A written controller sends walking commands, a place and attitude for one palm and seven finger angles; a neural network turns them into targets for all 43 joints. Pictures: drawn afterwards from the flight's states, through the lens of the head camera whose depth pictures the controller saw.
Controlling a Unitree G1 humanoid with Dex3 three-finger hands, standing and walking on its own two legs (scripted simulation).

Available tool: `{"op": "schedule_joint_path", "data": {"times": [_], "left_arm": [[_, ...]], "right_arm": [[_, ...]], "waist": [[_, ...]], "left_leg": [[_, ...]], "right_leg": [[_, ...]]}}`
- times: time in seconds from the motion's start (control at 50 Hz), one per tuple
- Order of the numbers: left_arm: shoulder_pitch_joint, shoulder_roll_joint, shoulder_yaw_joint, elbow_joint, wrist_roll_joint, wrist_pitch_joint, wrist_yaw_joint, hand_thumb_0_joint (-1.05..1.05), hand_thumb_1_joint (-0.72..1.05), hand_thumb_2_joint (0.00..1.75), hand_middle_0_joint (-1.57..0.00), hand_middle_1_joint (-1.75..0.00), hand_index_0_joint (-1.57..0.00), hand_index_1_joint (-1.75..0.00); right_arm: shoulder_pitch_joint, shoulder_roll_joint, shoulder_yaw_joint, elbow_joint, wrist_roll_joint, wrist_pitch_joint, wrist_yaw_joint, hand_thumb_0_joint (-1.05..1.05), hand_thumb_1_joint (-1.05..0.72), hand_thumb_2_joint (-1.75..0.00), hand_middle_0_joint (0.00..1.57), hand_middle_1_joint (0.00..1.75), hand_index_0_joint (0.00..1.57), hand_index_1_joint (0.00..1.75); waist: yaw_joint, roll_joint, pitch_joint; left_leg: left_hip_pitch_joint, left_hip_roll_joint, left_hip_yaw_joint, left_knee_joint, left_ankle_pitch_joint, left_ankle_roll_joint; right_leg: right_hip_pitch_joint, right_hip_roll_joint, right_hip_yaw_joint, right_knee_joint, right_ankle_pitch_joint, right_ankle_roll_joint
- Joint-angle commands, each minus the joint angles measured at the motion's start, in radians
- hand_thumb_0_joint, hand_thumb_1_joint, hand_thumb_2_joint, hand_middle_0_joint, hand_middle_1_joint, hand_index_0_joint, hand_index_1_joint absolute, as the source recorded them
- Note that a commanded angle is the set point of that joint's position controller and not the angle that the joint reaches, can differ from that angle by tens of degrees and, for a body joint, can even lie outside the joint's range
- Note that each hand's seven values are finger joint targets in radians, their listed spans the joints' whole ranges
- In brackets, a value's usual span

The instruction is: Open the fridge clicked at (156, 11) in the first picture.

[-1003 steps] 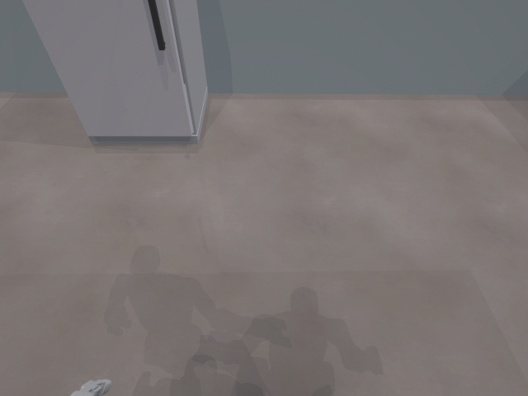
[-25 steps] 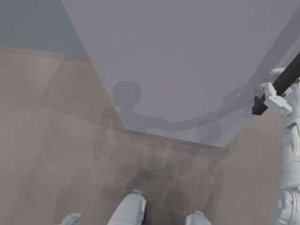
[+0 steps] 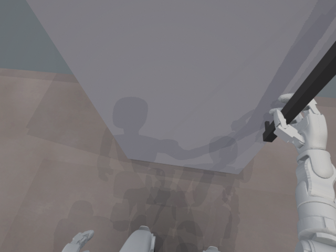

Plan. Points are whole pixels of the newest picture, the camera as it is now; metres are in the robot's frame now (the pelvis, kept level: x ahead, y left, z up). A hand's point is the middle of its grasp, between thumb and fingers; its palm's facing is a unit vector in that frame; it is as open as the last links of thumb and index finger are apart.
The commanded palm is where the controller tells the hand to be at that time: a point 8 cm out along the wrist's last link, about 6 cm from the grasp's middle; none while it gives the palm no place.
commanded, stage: pull the door a little, standing still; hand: right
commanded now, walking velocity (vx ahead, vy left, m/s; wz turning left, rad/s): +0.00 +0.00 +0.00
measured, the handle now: (313, 73) +0.47 -0.22 +0.15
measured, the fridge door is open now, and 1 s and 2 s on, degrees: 0 3 39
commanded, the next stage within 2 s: walk backward, drawing the door open in 0.26 s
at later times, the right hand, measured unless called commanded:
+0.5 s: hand (280, 150) +0.36 -0.19 +0.04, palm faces -0.04 +0.99 -0.14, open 6.3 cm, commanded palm +0.33 -0.24 +0.04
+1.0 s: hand (279, 129) +0.40 -0.19 +0.05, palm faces +0.18 +0.98 -0.13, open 5.6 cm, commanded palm +0.36 -0.24 +0.04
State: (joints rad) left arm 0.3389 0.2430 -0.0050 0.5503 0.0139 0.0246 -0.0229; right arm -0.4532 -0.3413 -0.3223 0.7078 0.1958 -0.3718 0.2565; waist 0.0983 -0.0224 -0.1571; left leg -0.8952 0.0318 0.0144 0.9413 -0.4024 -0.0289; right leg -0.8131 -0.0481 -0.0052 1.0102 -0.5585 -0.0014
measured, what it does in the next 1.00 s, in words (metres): walks ahead: right foot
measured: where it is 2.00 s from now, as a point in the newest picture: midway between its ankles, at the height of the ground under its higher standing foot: outside the picture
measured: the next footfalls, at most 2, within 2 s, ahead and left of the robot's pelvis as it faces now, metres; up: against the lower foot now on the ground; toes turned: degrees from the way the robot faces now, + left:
right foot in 0.74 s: +0.24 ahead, -0.18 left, +0.00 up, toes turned +0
left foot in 1.04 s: +0.35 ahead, +0.02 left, +0.00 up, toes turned -5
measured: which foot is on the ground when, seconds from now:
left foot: down 0.00-0.70, up 0.72-1.00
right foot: down 0.00-0.58, up 0.60-0.72, down 0.74-1.00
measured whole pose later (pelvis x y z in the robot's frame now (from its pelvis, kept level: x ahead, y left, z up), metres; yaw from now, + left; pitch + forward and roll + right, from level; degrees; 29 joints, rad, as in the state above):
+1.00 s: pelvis +0.21 -0.04 +0.05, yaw -4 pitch -1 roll -2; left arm 0.22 0.16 -0.06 0.60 0.05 -0.06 0.07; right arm 0.37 -0.10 0.04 0.13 0.08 -0.12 -0.09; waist 0.04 -0.04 0.02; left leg -0.43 -0.04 0.05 0.63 -0.27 0.00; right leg -0.22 0.03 0.08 0.51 -0.27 0.02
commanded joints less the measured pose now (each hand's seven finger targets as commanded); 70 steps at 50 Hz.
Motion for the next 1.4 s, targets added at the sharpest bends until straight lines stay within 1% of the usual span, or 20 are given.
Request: {"op": "schedule_joint_path", "data": {"times": [0.0,0.3,0.34,0.36,0.38,0.48,0.52,0.54,0.56,0.58,0.6,0.66,0.7,0.76,0.94,1.02,1.1,1.3,1.34,1.38], "left_arm": [[0.121,0.143,0.061,-0.115,-0.007,-0.033,-0.001,0.0,0.9,0.9,-0.2,-0.3,-0.2,-0.3],[-0.011,0.102,0.059,-0.24,-0.008,-0.088,-0.048,0.0,0.9,0.9,-0.2,-0.3,-0.2,-0.3],[-0.028,0.094,0.064,-0.256,-0.008,-0.102,-0.048,0.0,0.9,0.9,-0.2,-0.3,-0.2,-0.3],[0.032,0.123,0.058,-0.157,-0.031,-0.072,0.028,0.0,0.9,0.9,-0.2,-0.3,-0.2,-0.3],[0.01,0.103,0.058,-0.163,-0.025,-0.068,0.07,0.0,0.9,0.9,-0.2,-0.3,-0.2,-0.3],[-0.032,0.086,0.048,-0.129,0.022,-0.067,0.102,0.0,0.9,0.9,-0.2,-0.3,-0.2,-0.3],[-0.05,0.089,0.055,-0.121,0.025,-0.054,0.092,0.0,0.9,0.9,-0.2,-0.3,-0.2,-0.3],[-0.079,0.075,0.054,-0.127,0.019,-0.059,0.09,0.0,0.9,0.9,-0.2,-0.3,-0.2,-0.3],[-0.129,0.085,0.061,-0.142,-0.012,-0.074,0.104,0.0,0.9,0.9,-0.2,-0.3,-0.2,-0.3],[-0.153,0.07,0.063,-0.174,-0.034,-0.101,0.111,0.0,0.9,0.9,-0.2,-0.3,-0.2,-0.3],[-0.14,0.054,0.054,-0.19,-0.028,-0.12,0.109,0.0,0.9,0.9,-0.2,-0.3,-0.2,-0.3],[-0.17,0.064,0.005,-0.096,0.021,-0.097,0.11,0.0,0.9,0.9,-0.2,-0.3,-0.2,-0.3],[-0.17,0.105,0.029,-0.12,0.012,-0.107,0.084,0.0,0.9,0.9,-0.2,-0.3,-0.2,-0.3],[-0.132,0.09,0.031,-0.123,0.036,-0.139,0.069,0.0,0.9,0.9,-0.2,-0.3,-0.2,-0.3],[-0.26,0.037,-0.006,-0.1,0.029,-0.131,0.117,0.0,0.9,0.9,-0.2,-0.3,-0.2,-0.3],[-0.26,0.026,0.0,-0.103,0.018,-0.149,0.142,0.0,0.9,0.9,-0.2,-0.3,-0.2,-0.3],[-0.221,0.018,0.019,-0.045,0.008,-0.135,0.122,0.0,0.9,0.9,-0.2,-0.3,-0.2,-0.3],[-0.174,0.063,-0.006,-0.071,-0.009,-0.072,0.114,0.0,0.9,0.9,-0.2,-0.3,-0.2,-0.3],[-0.143,0.091,0.001,-0.111,-0.007,-0.06,0.11,0.0,0.9,0.9,-0.2,-0.3,-0.2,-0.3],[-0.191,0.1,0.011,-0.165,0.004,-0.068,0.103,0.0,0.9,0.9,-0.2,-0.3,-0.2,-0.3]], "right_arm": [[-0.034,-0.168,-0.033,-0.318,0.036,-0.089,0.03,0.0,-0.9,-0.9,0.45,1.4,0.45,1.4],[0.808,-0.007,0.041,-0.836,0.071,-0.114,-0.023,0.0,-0.9,-0.9,0.45,1.4,0.45,1.4],[0.861,-0.02,0.039,-1.01,0.069,-0.128,-0.055,0.0,-0.9,-0.9,0.45,1.4,0.45,1.4],[0.351,-0.246,-0.023,-0.93,-0.117,-0.054,-0.195,0.0,-0.9,-0.9,0.45,1.4,0.45,1.4],[0.487,-0.09,0.047,-0.842,-0.125,0.014,-0.258,0.0,-0.9,-0.9,0.45,1.4,0.45,1.4],[0.684,0.103,0.265,-0.787,-0.186,0.151,-0.319,0.0,-0.9,-0.9,0.45,1.4,0.45,1.4],[0.72,0.106,0.282,-0.781,-0.194,0.174,-0.331,0.0,-0.9,-0.9,0.45,1.4,0.45,1.4],[0.748,0.117,0.286,-0.791,-0.191,0.178,-0.329,0.0,-0.9,-0.9,0.45,1.4,0.45,1.4],[0.762,0.114,0.291,-0.754,-0.183,0.167,-0.326,0.0,-0.9,-0.9,0.45,1.4,0.45,1.4],[0.714,0.095,0.264,-0.726,-0.177,0.145,-0.335,0.0,-0.9,-0.9,0.45,1.4,0.45,1.4],[0.685,0.111,0.277,-0.747,-0.199,0.139,-0.34,0.0,-0.9,-0.9,0.45,1.4,0.45,1.4],[0.593,0.198,0.367,-0.845,-0.206,0.135,-0.332,0.0,-0.9,-0.9,0.45,1.4,0.45,1.4],[0.628,0.186,0.425,-1.002,-0.217,0.135,-0.344,0.0,-0.9,-0.9,0.45,1.4,0.45,1.4],[0.845,0.247,0.431,-0.866,-0.233,0.166,-0.383,0.0,-0.9,-0.9,0.45,1.4,0.45,1.4],[0.869,0.15,0.343,-0.787,-0.203,0.229,-0.374,0.0,-0.9,-0.9,0.45,1.4,0.45,1.4],[0.835,0.132,0.309,-0.738,-0.186,0.218,-0.371,0.0,-0.9,-0.9,0.45,1.4,0.45,1.4],[0.824,0.11,0.264,-0.67,-0.203,0.208,-0.375,0.0,-0.9,-0.9,0.45,1.4,0.45,1.4],[0.753,0.114,0.279,-0.656,-0.199,0.192,-0.396,0.0,-0.9,-0.9,0.45,1.4,0.45,1.4],[0.747,0.121,0.305,-0.7,-0.196,0.183,-0.401,0.0,-0.9,-0.9,0.45,1.4,0.45,1.4],[0.742,0.129,0.333,-0.706,-0.208,0.191,-0.419,0.0,-0.9,-0.9,0.45,1.4,0.45,1.4]], "waist": [[-0.075,-0.058,-0.478],[-0.155,-0.054,-0.337],[-0.151,-0.065,-0.339],[-0.043,-0.01,-0.324],[-0.046,0.004,-0.258],[-0.031,-0.267,-0.056],[-0.071,-0.192,-0.07],[-0.111,-0.068,-0.086],[-0.165,0.218,-0.07],[-0.188,0.484,-0.013],[-0.184,0.479,0.1],[-0.043,-0.001,0.042],[-0.08,-0.381,-0.215],[-0.043,-0.228,0.033],[-0.085,-0.195,0.015],[-0.078,0.12,0.051],[-0.078,0.2,-0.085],[-0.064,0.118,-0.055],[-0.036,-0.021,-0.029],[-0.064,-0.298,0.022]], "left_leg": [[0.51,-0.031,0.01,0.001,0.707,0.061],[0.586,-0.019,0.036,-0.044,0.72,0.077],[0.594,-0.015,0.043,-0.048,0.757,0.078],[0.721,0.049,-0.045,-0.178,0.784,0.08],[0.695,0.084,-0.015,-0.184,0.789,0.08],[0.282,-0.104,0.184,-0.229,0.051,0.022],[0.56,-0.115,0.196,-0.391,0.334,0.063],[0.872,-0.057,0.129,-0.44,0.754,0.133],[1.328,0.132,-0.036,-0.387,1.411,0.251],[1.378,0.301,-0.158,-0.328,1.621,0.262],[1.251,0.321,-0.142,-0.319,1.541,0.202],[0.756,0.119,0.077,-0.202,0.918,0.035],[0.439,-0.042,0.027,0.258,-0.141,-0.003],[0.203,-0.085,0.061,0.154,-0.269,-0.013],[0.673,-0.018,-0.044,-0.348,0.206,0.04],[0.741,0.15,-0.18,-0.503,0.819,0.122],[0.602,0.3,-0.263,-0.638,0.459,0.187],[0.562,0.142,-0.064,-0.819,-0.023,0.05],[0.559,0.066,-0.017,-0.654,-0.043,0.006],[0.6,-0.082,-0.01,-0.034,0.096,-0.02]], "right_leg": [[0.138,0.021,-0.009,-0.119,0.837,-0.006],[0.159,0.02,-0.018,-0.176,0.867,0.004],[0.189,0.02,-0.008,-0.168,0.905,0.008],[0.369,0.056,-0.049,-0.268,0.672,-0.003],[0.364,0.056,-0.036,-0.325,0.601,0.011],[0.961,-0.06,0.046,-0.379,1.851,0.103],[0.797,-0.023,-0.001,-0.195,1.889,0.138],[0.526,0.027,-0.031,-0.016,1.516,0.152],[0.032,0.168,-0.068,0.178,0.592,0.154],[-0.172,0.179,0.108,0.285,-0.091,0.046],[-0.17,0.109,0.237,0.229,-0.183,0.006],[0.458,0.02,0.07,-0.544,0.511,0.01],[0.942,-0.178,0.205,-0.587,1.445,-0.048],[1.005,-0.229,0.327,-0.547,1.712,-0.169],[0.52,-0.255,0.285,-0.593,1.026,-0.11],[0.316,0.04,0.06,-0.319,0.261,0.023],[0.355,0.107,0.074,0.235,0.022,0.037],[0.571,0.116,-0.083,-0.439,0.068,-0.017],[0.563,-0.006,0.066,-0.71,0.111,-0.065],[0.299,-0.353,0.531,-0.919,0.002,-0.231]]}}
